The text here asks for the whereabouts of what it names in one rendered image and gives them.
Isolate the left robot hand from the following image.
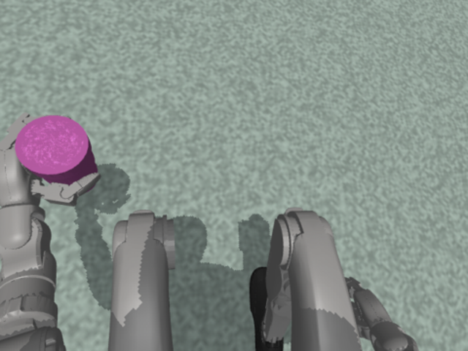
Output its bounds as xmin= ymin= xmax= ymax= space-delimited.
xmin=0 ymin=113 xmax=101 ymax=207

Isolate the right robot arm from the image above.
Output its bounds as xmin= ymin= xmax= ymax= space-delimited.
xmin=369 ymin=322 xmax=419 ymax=351

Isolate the left robot arm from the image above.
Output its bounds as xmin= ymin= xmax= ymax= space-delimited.
xmin=0 ymin=203 xmax=66 ymax=351

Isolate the right robot hand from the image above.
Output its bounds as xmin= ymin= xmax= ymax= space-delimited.
xmin=345 ymin=277 xmax=392 ymax=341

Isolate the cup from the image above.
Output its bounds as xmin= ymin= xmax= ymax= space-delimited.
xmin=15 ymin=116 xmax=98 ymax=191

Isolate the right robot foot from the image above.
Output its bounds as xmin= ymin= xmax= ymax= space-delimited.
xmin=249 ymin=267 xmax=284 ymax=351

